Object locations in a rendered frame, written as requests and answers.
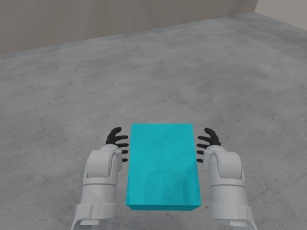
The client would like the left robot forearm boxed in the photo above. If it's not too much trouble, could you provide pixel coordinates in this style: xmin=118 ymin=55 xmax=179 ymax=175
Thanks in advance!
xmin=71 ymin=144 xmax=122 ymax=230

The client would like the robot right hand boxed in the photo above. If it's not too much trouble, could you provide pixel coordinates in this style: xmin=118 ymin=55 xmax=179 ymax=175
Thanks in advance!
xmin=196 ymin=128 xmax=221 ymax=163

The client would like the robot left hand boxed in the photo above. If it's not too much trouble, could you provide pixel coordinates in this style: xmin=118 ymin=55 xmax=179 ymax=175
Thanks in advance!
xmin=105 ymin=127 xmax=129 ymax=162

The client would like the carton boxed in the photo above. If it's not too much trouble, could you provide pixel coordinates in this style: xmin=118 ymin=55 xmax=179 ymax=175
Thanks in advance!
xmin=125 ymin=123 xmax=201 ymax=211

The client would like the right robot forearm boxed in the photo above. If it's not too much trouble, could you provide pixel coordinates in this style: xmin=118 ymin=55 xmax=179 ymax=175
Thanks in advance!
xmin=202 ymin=145 xmax=258 ymax=230

